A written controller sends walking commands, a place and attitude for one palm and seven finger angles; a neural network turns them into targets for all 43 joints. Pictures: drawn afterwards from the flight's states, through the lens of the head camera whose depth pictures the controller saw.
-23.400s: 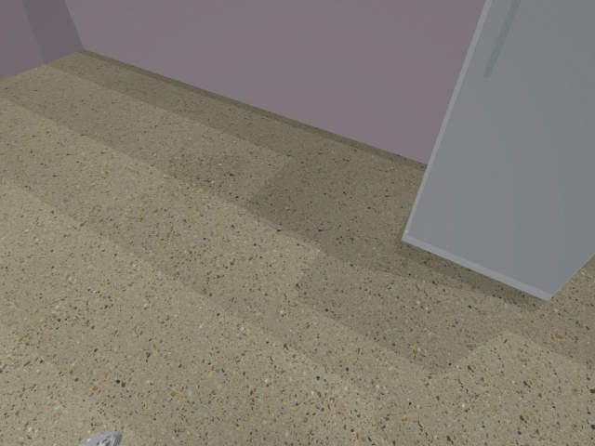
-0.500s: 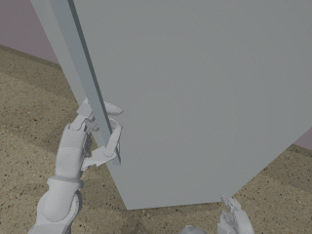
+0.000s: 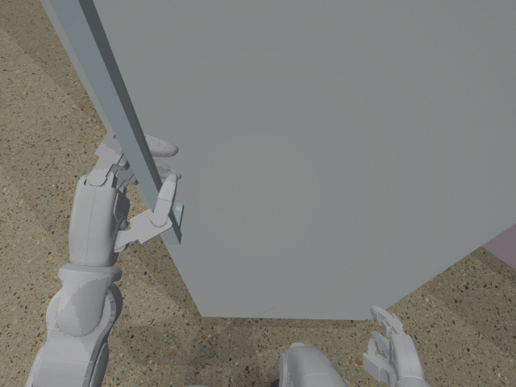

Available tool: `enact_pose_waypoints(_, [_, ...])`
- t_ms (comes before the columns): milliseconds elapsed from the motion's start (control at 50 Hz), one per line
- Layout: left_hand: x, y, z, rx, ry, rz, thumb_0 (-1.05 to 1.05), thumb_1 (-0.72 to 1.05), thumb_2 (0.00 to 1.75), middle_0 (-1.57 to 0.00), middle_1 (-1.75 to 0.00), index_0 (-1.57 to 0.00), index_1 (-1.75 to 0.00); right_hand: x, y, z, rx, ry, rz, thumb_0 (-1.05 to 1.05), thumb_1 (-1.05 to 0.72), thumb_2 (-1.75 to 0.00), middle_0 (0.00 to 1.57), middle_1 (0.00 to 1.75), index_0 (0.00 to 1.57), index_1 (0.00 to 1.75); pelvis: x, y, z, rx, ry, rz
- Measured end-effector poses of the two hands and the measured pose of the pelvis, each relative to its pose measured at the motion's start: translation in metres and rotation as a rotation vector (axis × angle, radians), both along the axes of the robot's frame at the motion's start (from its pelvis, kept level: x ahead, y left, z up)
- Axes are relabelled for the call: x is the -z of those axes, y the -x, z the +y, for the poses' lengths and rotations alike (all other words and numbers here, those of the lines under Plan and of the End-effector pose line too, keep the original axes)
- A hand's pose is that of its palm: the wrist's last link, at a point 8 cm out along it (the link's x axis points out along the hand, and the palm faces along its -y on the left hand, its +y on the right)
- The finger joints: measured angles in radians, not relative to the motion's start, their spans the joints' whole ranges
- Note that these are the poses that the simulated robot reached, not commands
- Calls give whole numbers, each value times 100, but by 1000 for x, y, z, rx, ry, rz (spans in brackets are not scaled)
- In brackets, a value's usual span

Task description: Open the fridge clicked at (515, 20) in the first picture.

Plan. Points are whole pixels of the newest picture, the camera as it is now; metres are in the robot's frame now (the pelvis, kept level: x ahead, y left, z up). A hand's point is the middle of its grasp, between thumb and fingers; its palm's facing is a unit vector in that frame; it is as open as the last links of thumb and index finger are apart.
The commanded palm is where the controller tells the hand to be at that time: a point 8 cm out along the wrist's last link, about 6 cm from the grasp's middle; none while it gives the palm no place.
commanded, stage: walk backward, drawing the door open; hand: left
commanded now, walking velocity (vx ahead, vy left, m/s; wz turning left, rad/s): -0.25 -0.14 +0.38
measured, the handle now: (132, 111) +0.33 +0.13 +0.27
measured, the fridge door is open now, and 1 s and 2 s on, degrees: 44 82 75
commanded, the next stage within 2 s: stop walking and hold the door back in 0.74 s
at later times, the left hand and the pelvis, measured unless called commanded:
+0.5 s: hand out of the picture +0.11 +0.05 +0.18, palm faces +0.46 -0.86 -0.22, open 6.1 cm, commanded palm +0.06 +0.09 +0.17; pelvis -0.08 -0.18 +0.00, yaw +17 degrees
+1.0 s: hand out of the picture +0.00 -0.03 +0.18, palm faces +0.76 -0.55 -0.34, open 6.1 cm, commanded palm -0.04 +0.02 +0.16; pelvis -0.11 -0.36 +0.00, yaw +34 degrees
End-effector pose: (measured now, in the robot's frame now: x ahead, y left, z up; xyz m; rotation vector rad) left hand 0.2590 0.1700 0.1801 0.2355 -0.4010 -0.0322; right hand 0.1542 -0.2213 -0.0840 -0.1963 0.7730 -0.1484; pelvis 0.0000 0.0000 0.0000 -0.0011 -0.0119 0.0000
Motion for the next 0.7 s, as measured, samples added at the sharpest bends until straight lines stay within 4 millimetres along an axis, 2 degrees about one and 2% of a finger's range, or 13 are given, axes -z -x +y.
enact_pose_waypoints(120, [-2, 42, -14, -173, -5, 37, -3, 68, 81, -46, -141, -29, -136, 13, 10, -20, -100, -91, 9, 1, -90, -90, 20, 30, 20, 30, 1, 26, -50, -42, 26, -20])
enact_pose_waypoints(200, [-1, 70, -28, -330, -29, 11, -5, 69, 83, -46, -141, -26, -134, 31, 6, -49, -147, -134, -23, 1, -90, -90, 20, 30, 20, 31, 18, 39, -95, -69, 7, -26])
enact_pose_waypoints(240, [-2, 86, -34, -388, -35, 21, -5, 69, 83, -45, -141, -25, -134, 33, 7, -69, -154, -117, -16, 1, -90, -90, 20, 30, 20, 31, 17, 49, -111, -97, -4, -32])
enact_pose_waypoints(360, [-5, 134, -53, -463, -24, 64, -4, 70, 81, -45, -141, -26, -136, 8, 16, -128, -174, -2, 9, 1, -90, -90, 20, 30, 20, 30, 1, 65, -149, -193, -59, -19])
enact_pose_waypoints(440, [-4, 167, -66, -478, -3, 48, -3, 69, 81, -45, -141, -28, -137, -10, 19, -154, -218, 87, 0, 1, -90, -90, 20, 30, 20, 30, -2, 72, -169, -265, -53, 0])
enact_pose_waypoints(500, [-1, 190, -77, -472, 19, 6, -4, 68, 82, -45, -141, -30, -137, -19, 19, -164, -261, 137, -32, 1, -90, -90, 20, 30, 20, 30, 3, 79, -180, -302, -29, 17])
enact_pose_waypoints(560, [2, 209, -87, -465, 17, -54, -5, 67, 82, -45, -141, -31, -137, -20, 20, -167, -287, 144, -87, 1, -90, -90, 20, 30, 20, 30, 13, 91, -191, -333, -19, 5])
enact_pose_waypoints(700, [-5, 255, -116, -565, -24, 7, -4, 63, 79, -45, -141, -33, -139, -20, 36, -151, -464, 19, -23, 1, -90, -90, 20, 30, 20, 30, -8, 102, -238, -452, 44, -40])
